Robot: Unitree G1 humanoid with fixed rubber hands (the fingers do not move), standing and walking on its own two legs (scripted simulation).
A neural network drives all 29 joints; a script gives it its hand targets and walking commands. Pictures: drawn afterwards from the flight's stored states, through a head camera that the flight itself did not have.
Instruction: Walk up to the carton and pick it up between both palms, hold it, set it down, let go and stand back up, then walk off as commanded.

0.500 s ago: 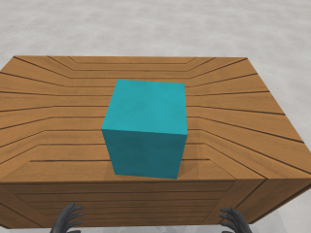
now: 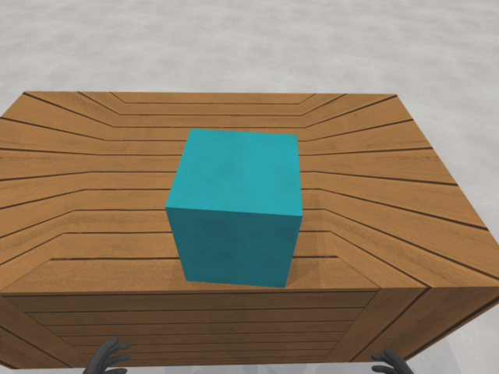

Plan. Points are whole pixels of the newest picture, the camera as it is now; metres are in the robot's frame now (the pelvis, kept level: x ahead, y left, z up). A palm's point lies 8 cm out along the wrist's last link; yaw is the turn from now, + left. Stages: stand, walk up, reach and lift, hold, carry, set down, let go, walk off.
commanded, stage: stand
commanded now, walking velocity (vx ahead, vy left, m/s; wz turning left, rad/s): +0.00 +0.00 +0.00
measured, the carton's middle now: (239, 210) +0.45 +0.04 -0.01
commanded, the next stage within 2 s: walk off in 1.26 s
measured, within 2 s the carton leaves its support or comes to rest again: neither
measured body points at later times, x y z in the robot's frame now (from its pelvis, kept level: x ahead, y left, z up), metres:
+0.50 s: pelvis +0.00 +0.00 +0.00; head +0.01 +0.01 +0.45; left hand +0.10 +0.28 -0.12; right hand +0.11 -0.28 -0.11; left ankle +0.00 +0.11 -0.74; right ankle -0.03 -0.13 -0.74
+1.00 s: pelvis -0.02 +0.01 +0.00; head -0.01 +0.01 +0.45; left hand +0.08 +0.29 -0.13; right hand +0.09 -0.28 -0.11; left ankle +0.00 +0.11 -0.74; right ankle -0.03 -0.13 -0.74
